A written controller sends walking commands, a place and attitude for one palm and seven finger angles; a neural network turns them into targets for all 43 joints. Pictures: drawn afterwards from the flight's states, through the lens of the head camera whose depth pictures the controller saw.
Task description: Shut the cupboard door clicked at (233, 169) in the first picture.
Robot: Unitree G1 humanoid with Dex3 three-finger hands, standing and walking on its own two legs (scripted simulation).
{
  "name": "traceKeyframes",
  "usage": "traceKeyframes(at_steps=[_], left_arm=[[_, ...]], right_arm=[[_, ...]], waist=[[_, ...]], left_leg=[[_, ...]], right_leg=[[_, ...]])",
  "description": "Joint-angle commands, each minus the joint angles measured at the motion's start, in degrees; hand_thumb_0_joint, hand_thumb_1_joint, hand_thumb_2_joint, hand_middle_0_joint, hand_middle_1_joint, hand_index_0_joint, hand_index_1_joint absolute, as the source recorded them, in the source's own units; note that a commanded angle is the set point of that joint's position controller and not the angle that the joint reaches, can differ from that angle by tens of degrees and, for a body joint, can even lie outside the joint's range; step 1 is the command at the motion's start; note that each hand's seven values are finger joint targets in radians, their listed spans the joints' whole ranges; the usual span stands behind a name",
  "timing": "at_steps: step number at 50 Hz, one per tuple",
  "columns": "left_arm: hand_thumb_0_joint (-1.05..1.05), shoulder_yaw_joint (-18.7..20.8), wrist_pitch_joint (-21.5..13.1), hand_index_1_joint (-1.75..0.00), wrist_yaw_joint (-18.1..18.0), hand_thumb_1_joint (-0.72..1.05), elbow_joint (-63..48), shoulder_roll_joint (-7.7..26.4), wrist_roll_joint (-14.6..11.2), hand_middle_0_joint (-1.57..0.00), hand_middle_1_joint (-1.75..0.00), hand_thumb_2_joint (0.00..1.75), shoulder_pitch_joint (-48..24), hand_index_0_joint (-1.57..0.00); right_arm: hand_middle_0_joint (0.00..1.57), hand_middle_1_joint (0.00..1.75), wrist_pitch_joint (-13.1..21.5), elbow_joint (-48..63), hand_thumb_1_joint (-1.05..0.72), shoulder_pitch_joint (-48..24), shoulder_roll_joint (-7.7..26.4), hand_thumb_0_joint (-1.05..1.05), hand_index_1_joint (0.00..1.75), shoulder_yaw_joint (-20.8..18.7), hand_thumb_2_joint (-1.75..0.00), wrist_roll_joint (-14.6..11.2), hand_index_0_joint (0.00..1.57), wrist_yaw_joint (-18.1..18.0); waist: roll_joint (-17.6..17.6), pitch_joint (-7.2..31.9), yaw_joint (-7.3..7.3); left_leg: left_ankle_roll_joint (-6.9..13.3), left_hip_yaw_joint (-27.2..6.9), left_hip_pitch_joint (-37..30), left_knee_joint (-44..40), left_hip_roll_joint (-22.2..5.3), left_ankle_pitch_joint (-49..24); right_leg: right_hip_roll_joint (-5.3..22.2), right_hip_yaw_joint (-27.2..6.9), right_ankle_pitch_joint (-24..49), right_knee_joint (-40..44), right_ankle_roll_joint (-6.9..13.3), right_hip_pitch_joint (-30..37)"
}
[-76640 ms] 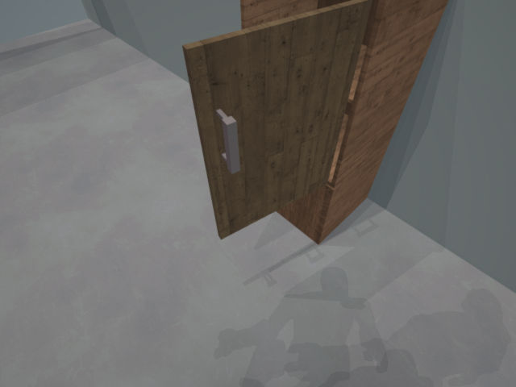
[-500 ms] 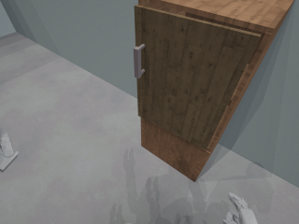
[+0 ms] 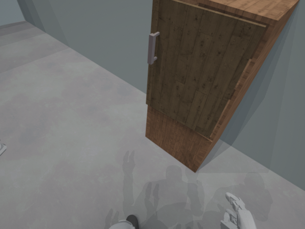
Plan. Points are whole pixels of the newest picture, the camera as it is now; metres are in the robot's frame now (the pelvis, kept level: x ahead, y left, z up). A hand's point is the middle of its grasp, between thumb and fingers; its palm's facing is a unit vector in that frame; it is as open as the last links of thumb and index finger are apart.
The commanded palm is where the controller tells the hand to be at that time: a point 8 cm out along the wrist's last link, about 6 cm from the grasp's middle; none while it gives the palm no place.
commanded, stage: stop stepping back and stand still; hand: left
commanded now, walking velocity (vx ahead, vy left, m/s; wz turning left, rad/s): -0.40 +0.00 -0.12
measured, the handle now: (153, 48) +0.84 +0.04 +0.07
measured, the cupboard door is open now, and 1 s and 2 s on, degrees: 4 4 4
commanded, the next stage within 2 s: let the arm hang, fingers relaxed in 1.50 s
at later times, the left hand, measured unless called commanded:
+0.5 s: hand out of the picture +0.11 +0.29 +0.20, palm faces +0.31 -0.83 -0.46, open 7.4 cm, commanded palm +0.06 +0.33 +0.20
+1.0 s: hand out of the picture +0.11 +0.31 +0.20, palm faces +0.31 -0.81 -0.50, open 7.4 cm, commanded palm +0.06 +0.35 +0.20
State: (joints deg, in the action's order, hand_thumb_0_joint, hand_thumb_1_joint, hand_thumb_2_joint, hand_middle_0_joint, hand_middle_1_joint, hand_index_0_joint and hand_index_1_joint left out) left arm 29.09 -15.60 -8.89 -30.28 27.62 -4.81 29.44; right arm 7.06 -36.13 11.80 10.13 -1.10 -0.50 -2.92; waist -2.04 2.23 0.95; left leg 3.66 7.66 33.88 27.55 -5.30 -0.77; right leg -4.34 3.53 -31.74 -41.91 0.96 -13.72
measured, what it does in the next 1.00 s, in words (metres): walks backwards: right foot, then left foot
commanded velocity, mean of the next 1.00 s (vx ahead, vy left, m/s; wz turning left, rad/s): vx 0.13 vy -0.07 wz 0.00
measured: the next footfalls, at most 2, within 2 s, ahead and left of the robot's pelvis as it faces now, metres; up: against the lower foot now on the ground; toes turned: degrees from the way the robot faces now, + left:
right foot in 0.02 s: -0.05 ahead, -0.13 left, +0.00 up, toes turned -2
left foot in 0.22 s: +0.04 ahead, +0.12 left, +0.00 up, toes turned -1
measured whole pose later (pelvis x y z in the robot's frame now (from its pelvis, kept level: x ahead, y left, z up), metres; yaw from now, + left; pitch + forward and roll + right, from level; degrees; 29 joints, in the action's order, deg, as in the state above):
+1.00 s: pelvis -0.12 +0.08 +0.02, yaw -9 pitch +0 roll -1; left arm 25.5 -9.5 -9.1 -29.1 25.7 -2.4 33.7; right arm 4.4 -35.2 14.8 7.7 2.6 0.6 -3.0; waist -0.6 1.6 0.9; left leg 0.7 6.0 20.3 29.9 -3.5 9.8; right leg -2.3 5.2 -17.4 -27.4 2.6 -11.0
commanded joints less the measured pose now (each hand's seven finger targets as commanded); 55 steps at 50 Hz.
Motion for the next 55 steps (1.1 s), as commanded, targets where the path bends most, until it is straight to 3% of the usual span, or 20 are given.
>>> traceKeyframes(at_steps=[1, 2, 3, 6, 8, 10, 14, 21, 26, 29, 33, 34, 36, 37, 39, 42, 45, 47, 51, 55], left_arm=[[0.0, 4.69, -4.04, -0.3, -0.78, 0.9, -12.46, 9.93, 0.5, -0.2, -0.3, 0.9, -4.23, -0.2], [0.0, 4.49, -4.19, -0.3, -1.85, 0.9, -12.84, 11.73, 1.68, -0.2, -0.3, 0.9, -8.4, -0.2], [0.0, 1.83, -2.36, -0.3, -1.74, 0.9, -11.34, 10.53, 1.97, -0.2, -0.3, 0.9, -11.74, -0.2], [0.0, -1.24, 1.65, -0.3, -1.87, 0.9, -6.93, 6.95, 2.82, -0.2, -0.3, 0.9, -12.64, -0.2], [0.0, -0.57, 2.27, -0.3, -2.01, 0.9, -6.98, 8.31, 3.09, -0.2, -0.3, 0.9, -16.79, -0.2], [0.0, -1.05, 1.73, -0.3, -1.88, 0.9, -8.32, 6.57, 3.12, -0.2, -0.3, 0.9, -14.33, -0.2], [0.0, 2.35, 1.16, -0.3, -1.13, 0.9, -12.3, 6.69, 1.93, -0.2, -0.3, 0.9, -3.57, -0.2], [0.0, 1.77, 3.72, -0.3, -1.44, 0.9, -10.76, 7.03, 2.19, -0.2, -0.3, 0.9, 3.11, -0.2], [0.0, 2.32, 3.76, -0.3, -2.44, 0.9, -5.74, 7.63, 2.15, -0.2, -0.3, 0.9, -2.07, -0.2], [0.0, -0.38, 2.76, -0.3, -2.42, 0.9, -4.0, 6.53, 3.43, -0.2, -0.3, 0.9, -8.33, -0.2], [0.0, -1.53, 1.5, -0.3, -2.71, 0.9, -8.5, 7.8, 4.25, -0.2, -0.3, 0.9, -14.68, -0.2], [0.0, -0.95, 1.14, -0.3, -2.56, 0.9, -9.87, 8.05, 4.13, -0.2, -0.3, 0.9, -13.73, -0.2], [0.0, 1.64, -0.07, -0.3, -2.47, 0.9, -12.96, 8.2, 3.33, -0.2, -0.3, 0.9, -10.5, -0.2], [0.0, 3.3, -0.12, -0.3, -2.17, 0.9, -11.64, 9.52, 3.42, -0.2, -0.3, 0.9, -8.08, -0.2], [0.0, 4.15, 0.13, -0.3, -1.46, 0.9, -11.86, 9.34, 3.07, -0.2, -0.3, 0.9, -4.26, -0.2], [0.0, 2.84, 1.27, -0.3, -1.35, 0.9, -11.37, 6.31, 2.51, -0.2, -0.3, 0.9, 1.9, -0.2], [0.0, 1.38, 3.02, -0.3, -1.17, 0.9, -9.31, 5.39, 2.34, -0.2, -0.3, 0.9, 2.26, -0.2], [0.0, 1.54, 3.97, -0.3, -1.28, 0.9, -8.08, 6.23, 2.47, -0.2, -0.3, 0.9, 0.49, -0.2], [0.0, 1.12, 4.87, -0.3, -1.48, 0.9, -6.51, 6.45, 1.75, -0.2, -0.3, 0.9, -3.52, -0.2], [0.0, 0.11, 4.37, -0.3, -2.08, 0.9, -7.58, 6.86, 2.18, -0.2, -0.3, 0.9, -5.94, -0.2]], right_arm=[[0.2, 0.3, 2.43, 6.26, -0.9, -4.56, 7.31, 0.0, 0.3, -2.41, -0.9, 0.9, 0.2, 0.06], [0.2, 0.3, 2.27, 5.43, -0.9, -5.03, 6.83, 0.0, 0.3, -1.69, -0.9, 1.45, 0.2, 0.04], [0.2, 0.3, 1.99, 4.81, -0.9, -6.29, 7.51, 0.0, 0.3, -2.57, -0.9, 0.64, 0.2, -0.03], [0.2, 0.3, 0.01, 6.57, -0.9, -5.44, 7.04, 0.0, 0.3, -0.48, -0.9, 0.31, 0.2, -1.63], [0.2, 0.3, 0.1, 6.24, -0.9, -4.64, 8.31, 0.0, 0.3, -0.74, -0.9, 0.15, 0.2, -2.51], [0.2, 0.3, 1.41, 7.97, -0.9, -4.01, 9.66, 0.0, 0.3, -1.22, -0.9, -0.25, 0.2, -2.91], [0.2, 0.3, 2.38, 9.07, -0.9, -4.05, 7.99, 0.0, 0.3, -0.3, -0.9, 0.39, 0.2, -2.02], [0.2, 0.3, 0.29, 9.52, -0.9, -2.64, 8.49, 0.0, 0.3, -0.86, -0.9, 1.11, 0.2, -1.68], [0.2, 0.3, -1.69, 8.07, -0.9, -1.73, 8.69, 0.0, 0.3, -2.12, -0.9, 0.67, 0.2, -1.49], [0.2, 0.3, -1.89, 7.24, -0.9, -3.1, 8.73, 0.0, 0.3, -1.36, -0.9, 0.98, 0.2, -1.67], [0.2, 0.3, -0.51, 6.57, -0.9, -4.1, 8.92, 0.0, 0.3, -1.34, -0.9, 1.1, 0.2, -3.31], [0.2, 0.3, -0.08, 6.75, -0.9, -3.18, 9.45, 0.0, 0.3, -1.3, -0.9, 1.26, 0.2, -3.54], [0.2, 0.3, 0.94, 7.5, -0.9, -3.32, 10.16, 0.0, 0.3, -1.06, -0.9, 1.21, 0.2, -3.06], [0.2, 0.3, 1.41, 7.63, -0.9, -3.74, 8.95, 0.0, 0.3, -0.76, -0.9, 1.36, 0.2, -2.83], [0.2, 0.3, 1.7, 7.5, -0.9, -3.9, 8.1, 0.0, 0.3, -0.97, -0.9, 2.03, 0.2, -2.03], [0.2, 0.3, 1.07, 7.24, -0.9, -3.28, 7.87, 0.0, 0.3, -0.69, -0.9, 1.69, 0.2, -0.93], [0.2, 0.3, 0.08, 8.17, -0.9, -2.7, 8.2, 0.0, 0.3, -0.64, -0.9, 1.18, 0.2, -0.95], [0.2, 0.3, -0.73, 8.61, -0.9, -2.06, 8.06, 0.0, 0.3, -0.8, -0.9, 1.11, 0.2, -1.22], [0.2, 0.3, -1.16, 7.95, -0.9, -2.19, 7.36, 0.0, 0.3, -0.8, -0.9, 0.83, 0.2, -1.37], [0.2, 0.3, -1.33, 7.95, -0.9, -3.94, 7.26, 0.0, 0.3, -0.05, -0.9, 0.05, 0.2, -1.56]], waist=[[6.48, 5.83, -1.22], [13.79, 4.14, -1.25], [18.58, 4.53, -2.04], [8.74, -1.36, -0.16], [2.45, -0.8, 0.54], [-7.9, 0.8, -0.51], [-14.01, 2.53, 0.11], [-9.54, 3.52, 0.44], [12.86, -1.52, -0.5], [9.57, -7.44, 0.45], [2.13, -7.57, 1.04], [-2.68, -7.29, 1.16], [-20.86, -5.26, 0.69], [-17.98, -4.37, 0.59], [-8.15, -3.29, -0.28], [-11.0, -0.2, -0.57], [-10.66, -0.51, 0.02], [-6.17, -0.05, 0.51], [6.78, 1.66, 0.35], [6.44, 0.3, 0.16]], left_leg=[[-8.8, -2.76, -19.77, 10.97, -1.04, 22.18], [-8.44, -2.59, -20.23, 23.46, 2.89, 22.47], [-7.92, -6.26, -14.52, 33.39, 5.77, 26.98], [-5.14, -9.07, -10.2, 22.95, 1.88, 23.14], [-4.57, -5.57, -18.1, 6.37, 4.26, 16.26], [-1.85, -13.68, -21.55, -5.42, -2.4, 11.68], [-1.72, -27.88, -14.11, -24.17, -10.02, 44.75], [-3.92, -11.22, -10.41, -13.43, -2.66, 35.07], [-4.43, -7.87, -0.62, 23.54, 2.85, 23.27], [-3.73, -8.74, -4.14, 22.93, -0.14, 23.67], [-3.03, -2.55, -21.43, 7.75, 2.59, 22.57], [-1.93, -6.32, -22.2, 1.62, 1.38, 27.23], [3.99, -33.97, -20.28, -18.21, -13.39, 45.92], [3.65, -37.2, -13.91, -22.73, -15.3, 52.68], [3.26, -31.95, -10.33, -21.57, -14.38, 45.31], [0.9, -17.74, -9.9, -19.04, -10.36, 37.21], [-1.64, -12.59, -8.38, -16.84, -7.56, 37.82], [-2.35, -10.56, -9.07, -11.74, -5.3, 34.54], [-3.74, -6.85, -16.93, 4.77, 0.5, 19.45], [-3.28, -7.34, -16.64, 5.23, 0.56, 12.61]], right_leg=[[14.39, -20.37, 1.19, 29.59, 6.64, -13.34], [24.27, -27.55, 12.41, 34.12, 9.52, -20.02], [25.08, -29.25, 18.86, 30.85, 11.9, -19.18], [19.02, -15.74, 34.53, 19.74, 7.3, -9.54], [14.15, -10.71, 26.38, 17.55, 3.99, -8.74], [6.66, -8.0, 17.14, 12.21, 0.04, -7.35], [0.98, -4.08, 6.81, 0.82, -1.99, -2.47], [1.25, 0.69, 7.84, 19.43, 1.75, 10.53], [22.19, -28.3, -7.52, 31.3, 14.07, 1.47], [20.5, -20.26, -8.15, 29.66, 12.02, -8.21], [14.5, -10.41, -11.9, 22.65, 7.82, -17.17], [11.16, -7.6, -9.89, 15.33, 6.25, -16.88], [1.17, -0.19, -2.17, -6.97, 0.6, -17.43], [2.02, -3.85, 1.25, -14.28, 0.61, -12.94], [3.23, -4.0, 5.35, -13.74, 0.33, -8.69], [2.07, 1.07, 6.44, -0.98, 0.08, 0.08], [0.71, 3.82, 8.72, 11.8, 0.03, 7.19], [2.4, 0.6, 9.84, 18.44, 0.91, 8.77], [13.36, -15.83, 6.74, 26.16, 5.4, -2.56], [15.4, -14.3, 20.51, 23.27, 5.34, -0.48]])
